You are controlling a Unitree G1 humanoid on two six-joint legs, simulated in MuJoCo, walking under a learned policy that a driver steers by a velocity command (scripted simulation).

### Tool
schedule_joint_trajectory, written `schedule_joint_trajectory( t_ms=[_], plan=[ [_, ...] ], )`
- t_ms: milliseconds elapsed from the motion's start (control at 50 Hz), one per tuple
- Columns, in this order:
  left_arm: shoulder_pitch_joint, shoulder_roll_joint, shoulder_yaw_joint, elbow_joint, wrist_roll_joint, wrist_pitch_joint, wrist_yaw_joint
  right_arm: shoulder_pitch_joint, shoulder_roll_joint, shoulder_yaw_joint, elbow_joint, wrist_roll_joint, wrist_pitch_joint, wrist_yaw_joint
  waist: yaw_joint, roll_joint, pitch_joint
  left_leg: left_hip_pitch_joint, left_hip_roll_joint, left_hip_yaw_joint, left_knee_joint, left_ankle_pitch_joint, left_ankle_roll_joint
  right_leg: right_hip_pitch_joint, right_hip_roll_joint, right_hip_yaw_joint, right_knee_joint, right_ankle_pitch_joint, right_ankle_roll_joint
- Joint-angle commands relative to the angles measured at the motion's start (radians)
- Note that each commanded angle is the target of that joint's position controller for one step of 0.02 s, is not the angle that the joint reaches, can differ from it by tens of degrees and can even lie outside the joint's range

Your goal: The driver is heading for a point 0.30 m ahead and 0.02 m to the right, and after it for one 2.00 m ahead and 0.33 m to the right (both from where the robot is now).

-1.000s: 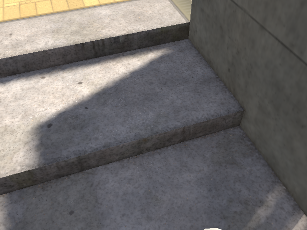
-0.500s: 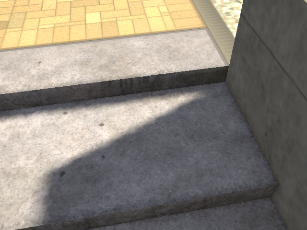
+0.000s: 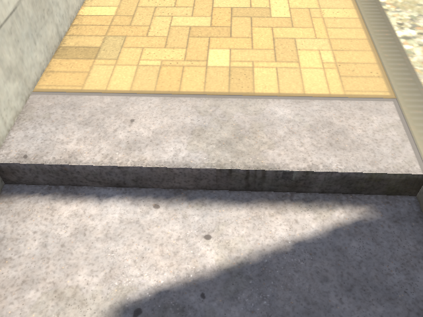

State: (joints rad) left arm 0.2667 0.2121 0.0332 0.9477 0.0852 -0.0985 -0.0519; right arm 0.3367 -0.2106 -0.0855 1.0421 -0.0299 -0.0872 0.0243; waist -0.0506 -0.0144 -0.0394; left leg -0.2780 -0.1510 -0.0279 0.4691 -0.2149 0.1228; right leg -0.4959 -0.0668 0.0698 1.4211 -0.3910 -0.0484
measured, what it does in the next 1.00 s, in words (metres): climbs, turning right: right foot 0.12 m higher, then left foot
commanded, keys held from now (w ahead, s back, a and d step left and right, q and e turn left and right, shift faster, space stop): w+q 0.12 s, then e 0.88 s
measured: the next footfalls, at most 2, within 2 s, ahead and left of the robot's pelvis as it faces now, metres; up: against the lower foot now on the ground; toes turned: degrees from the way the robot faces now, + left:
right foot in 0.30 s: +0.40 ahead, -0.11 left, +0.12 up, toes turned +2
left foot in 0.80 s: +0.37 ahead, +0.10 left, +0.12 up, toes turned -13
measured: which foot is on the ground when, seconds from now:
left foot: down 0.00-0.32, up 0.34-0.78, down 0.80-1.00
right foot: up 0.00-0.28, down 0.30-0.82, up 0.84-1.00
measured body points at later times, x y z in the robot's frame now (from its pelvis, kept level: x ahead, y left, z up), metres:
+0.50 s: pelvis +0.23 -0.04 +0.08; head +0.26 -0.04 +0.52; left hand +0.32 +0.21 -0.06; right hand +0.36 -0.30 -0.04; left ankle +0.15 +0.08 -0.52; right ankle +0.36 -0.11 -0.62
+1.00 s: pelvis +0.25 +0.01 +0.12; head +0.27 +0.02 +0.57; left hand +0.48 +0.24 +0.02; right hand +0.32 -0.28 +0.03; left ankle +0.33 +0.10 -0.62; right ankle +0.24 -0.13 -0.51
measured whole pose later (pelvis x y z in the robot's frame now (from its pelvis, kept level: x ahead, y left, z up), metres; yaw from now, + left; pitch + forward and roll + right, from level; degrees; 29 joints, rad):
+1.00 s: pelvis +0.25 +0.01 +0.12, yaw -15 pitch +2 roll +0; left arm 0.14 0.32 0.08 0.68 -0.01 0.06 0.06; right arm 0.20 -0.21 -0.02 0.66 -0.02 0.03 -0.10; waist -0.01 -0.05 -0.02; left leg -0.37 0.02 0.04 0.51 -0.18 0.02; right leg -0.71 0.08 0.10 1.31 -0.29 0.07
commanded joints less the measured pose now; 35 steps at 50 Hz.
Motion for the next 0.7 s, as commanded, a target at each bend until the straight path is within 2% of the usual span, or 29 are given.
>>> schedule_joint_trajectory(
  t_ms=[20,60,80,100,120,140,160,180,200,220,240,260,280,300,320,340,360,380,400,420,440,480,500,520,560,600,640,680,700],
  plan=[
    [-0.027,-0.024,-0.014,-0.091,-0.006,0.007,0.018,-0.048,0.035,0.036,-0.054,-0.004,-0.009,0.020,0.081,0.014,-0.004,-0.005,0.332,-0.387,-0.216,0.360,0.265,-0.310,-0.004,0.023,0.212,-0.020,-0.058],
    [-0.068,-0.019,-0.025,-0.108,-0.009,0.016,0.026,-0.023,0.021,0.052,-0.063,-0.022,-0.025,0.013,0.068,0.018,0.008,-0.092,0.263,-0.320,-0.218,0.205,0.211,-0.401,-0.013,-0.003,0.165,0.094,-0.048],
    [-0.095,-0.043,-0.040,-0.120,-0.011,0.017,0.029,0.077,0.013,0.058,-0.033,-0.042,-0.025,0.004,0.038,0.089,0.010,-0.104,0.237,-0.318,-0.197,0.177,0.208,-0.464,0.012,-0.053,0.311,0.077,-0.041],
    [-0.131,-0.053,-0.055,-0.141,-0.009,0.012,0.036,0.169,0.029,0.068,0.007,-0.062,-0.023,-0.002,0.016,0.096,0.018,-0.063,0.248,-0.355,-0.177,0.125,0.197,-0.585,0.015,-0.044,0.406,0.048,-0.040],
    [-0.180,-0.051,-0.066,-0.165,-0.010,0.005,0.045,0.241,0.030,0.073,0.038,-0.074,-0.019,-0.006,-0.006,0.077,0.039,0.009,0.269,-0.398,-0.154,0.081,0.188,-0.723,0.016,-0.023,0.473,-0.001,-0.041],
    [-0.241,-0.035,-0.075,-0.198,-0.022,0.000,0.047,0.254,0.009,0.073,0.055,-0.081,-0.018,-0.011,-0.016,0.045,0.066,0.082,0.292,-0.385,-0.131,0.133,0.160,-0.837,0.008,-0.016,0.459,-0.046,-0.042],
    [-0.335,-0.012,-0.076,-0.246,-0.024,0.000,0.048,0.269,-0.001,0.081,0.061,-0.082,-0.025,-0.011,-0.020,-0.014,0.050,0.128,0.293,-0.375,-0.119,0.176,0.117,-0.846,-0.032,-0.027,0.265,0.037,-0.023],
    [-0.410,-0.016,-0.083,-0.281,-0.025,0.002,0.048,0.277,-0.004,0.084,0.057,-0.055,-0.029,-0.017,-0.025,-0.007,0.052,0.112,0.259,-0.332,-0.118,0.224,0.087,-0.793,-0.052,-0.060,0.093,0.090,-0.015],
    [-0.494,-0.030,-0.099,-0.311,-0.027,0.024,0.036,0.139,-0.036,0.077,-0.021,-0.014,-0.022,0.002,0.014,-0.014,0.043,-0.163,0.234,-0.262,-0.247,0.260,0.061,-0.419,-0.052,-0.140,-0.208,0.098,0.005],
    [-0.556,-0.071,-0.111,-0.328,-0.031,0.050,0.015,0.158,-0.063,0.073,-0.028,0.010,-0.019,0.017,0.003,0.093,0.055,-0.348,0.240,-0.265,-0.340,0.305,0.081,-0.159,-0.019,-0.206,-0.207,0.106,0.032],
    [-0.481,-0.075,-0.106,-0.297,-0.031,0.059,-0.015,0.178,-0.112,0.062,-0.025,0.033,-0.023,0.029,0.038,0.174,0.085,-0.342,0.289,-0.261,-0.322,0.652,0.101,-0.051,0.029,-0.258,-0.132,0.208,0.033],
    [-0.383,-0.016,-0.088,-0.258,-0.045,0.062,-0.026,0.168,-0.161,0.041,-0.036,0.026,-0.036,0.035,0.073,0.135,0.073,-0.209,0.279,-0.201,-0.245,0.938,0.060,-0.031,0.060,-0.234,-0.228,0.292,0.021],
    [-0.310,0.061,-0.057,-0.225,-0.048,0.056,-0.027,0.144,-0.196,0.025,-0.057,0.043,-0.050,0.035,0.107,0.105,0.018,-0.029,0.256,-0.146,-0.140,1.136,0.011,-0.008,0.113,-0.259,-0.405,0.257,0.007],
    [-0.172,0.117,-0.033,-0.171,-0.042,0.044,-0.019,0.130,-0.184,0.018,-0.070,0.034,-0.055,0.053,0.132,0.137,-0.068,0.079,0.248,-0.142,-0.030,1.267,-0.030,0.116,0.134,-0.234,-0.512,0.349,-0.025],
    [-0.006,0.176,-0.019,-0.128,-0.045,0.024,-0.019,0.330,-0.031,0.039,-0.057,-0.021,-0.059,0.059,0.070,-0.101,-0.405,-0.106,0.141,-0.164,0.228,0.930,-0.124,0.598,-0.067,0.184,-0.536,0.819,-0.294],
    [0.179,0.187,-0.003,-0.098,-0.022,0.033,-0.019,0.274,-0.042,0.023,-0.078,-0.005,-0.032,0.062,0.175,-0.251,-0.568,-0.264,-0.035,-0.164,0.573,-0.070,-0.172,0.753,-0.274,0.646,-0.843,0.753,-0.458],
    [0.113,0.168,0.020,-0.071,-0.120,0.061,0.059,0.242,-0.078,0.011,-0.048,0.052,0.003,0.001,0.159,-0.178,-0.318,-0.225,0.041,-0.041,0.949,-0.193,-0.154,0.474,-0.274,0.726,-0.904,0.721,-0.391],
    [-0.025,0.129,0.014,-0.078,-0.122,0.063,0.080,0.151,-0.037,0.017,-0.109,0.027,0.025,-0.023,0.080,-0.083,-0.188,-0.310,0.082,-0.048,1.021,-0.157,-0.133,0.296,-0.224,0.651,-0.913,0.573,-0.341],
    [-0.075,0.095,0.016,-0.063,-0.108,0.064,0.092,0.050,-0.007,0.027,-0.161,0.007,0.045,-0.041,0.056,0.007,-0.054,-0.358,0.125,-0.051,0.998,-0.144,-0.105,0.159,-0.178,0.520,-0.927,0.418,-0.277],
    [-0.099,0.061,0.018,-0.064,-0.086,0.071,0.100,0.012,0.004,0.030,-0.195,-0.002,0.067,-0.051,0.033,0.026,0.004,-0.369,0.134,-0.051,1.041,-0.126,-0.089,0.050,-0.131,0.447,-0.955,0.275,-0.245],
    [-0.125,0.029,0.014,-0.069,-0.071,0.073,0.100,0.004,0.003,0.034,-0.221,-0.004,0.082,-0.055,0.002,0.024,0.015,-0.385,0.149,-0.060,1.029,-0.109,-0.082,0.014,-0.092,0.385,-0.994,0.161,-0.221],
    [-0.129,0.032,0.023,-0.076,-0.066,0.055,0.086,0.006,-0.003,0.042,-0.247,0.000,0.086,-0.064,-0.016,-0.003,-0.008,-0.391,0.156,-0.039,1.005,-0.075,-0.074,0.011,-0.053,0.277,-1.013,0.263,-0.217],
    [-0.107,0.040,0.025,-0.077,-0.061,0.045,0.085,-0.006,-0.004,0.045,-0.269,0.001,0.082,-0.070,-0.007,-0.031,-0.038,-0.419,0.145,-0.025,1.077,-0.095,-0.072,0.030,-0.057,0.281,-1.009,0.341,-0.236],
    [-0.078,0.055,0.028,-0.075,-0.063,0.038,0.084,-0.031,-0.015,0.048,-0.293,0.000,0.079,-0.074,-0.004,-0.010,-0.063,-0.436,0.155,-0.030,1.070,-0.073,-0.074,0.049,-0.055,0.268,-1.030,0.359,-0.237],
    [-0.058,0.098,0.042,-0.073,-0.068,0.046,0.091,-0.098,-0.032,0.055,-0.354,-0.020,0.085,-0.078,-0.008,0.019,-0.081,-0.441,0.185,-0.059,0.938,-0.032,-0.099,0.066,-0.035,0.263,-1.062,0.246,-0.221],
    [-0.039,0.125,0.051,-0.089,-0.073,0.060,0.099,-0.143,-0.051,0.056,-0.391,-0.024,0.098,-0.078,0.010,0.014,-0.090,-0.459,0.187,-0.059,0.866,0.006,-0.134,0.094,-0.029,0.295,-1.088,0.139,-0.225],
    [-0.053,0.158,0.064,-0.139,-0.064,0.101,0.110,-0.178,-0.040,0.070,-0.428,0.001,0.115,-0.078,0.026,-0.038,-0.094,-0.384,0.183,-0.019,0.637,-0.151,-0.177,0.085,-0.020,0.302,-1.129,0.030,-0.210],
    [-0.042,0.168,0.075,-0.177,-0.054,0.122,0.101,-0.173,-0.051,0.070,-0.429,0.021,0.129,-0.081,0.053,-0.075,-0.117,-0.305,0.155,0.002,0.525,-0.204,-0.178,0.114,-0.036,0.331,-1.152,-0.023,-0.191],
    [-0.140,0.185,0.068,-0.244,-0.108,0.113,0.120,-0.195,-0.071,0.060,-0.431,0.039,0.107,-0.096,0.041,-0.119,-0.126,-0.257,0.139,-0.036,0.460,-0.142,-0.187,0.065,-0.048,0.376,-1.163,-0.043,-0.180]
  ],
)
Keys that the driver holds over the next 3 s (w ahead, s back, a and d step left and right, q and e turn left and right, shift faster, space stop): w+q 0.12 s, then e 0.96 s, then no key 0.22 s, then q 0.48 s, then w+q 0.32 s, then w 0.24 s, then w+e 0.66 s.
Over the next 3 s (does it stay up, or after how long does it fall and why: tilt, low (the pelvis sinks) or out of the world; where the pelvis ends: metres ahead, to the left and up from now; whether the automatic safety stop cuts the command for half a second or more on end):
stays up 0.62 -0.03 0.10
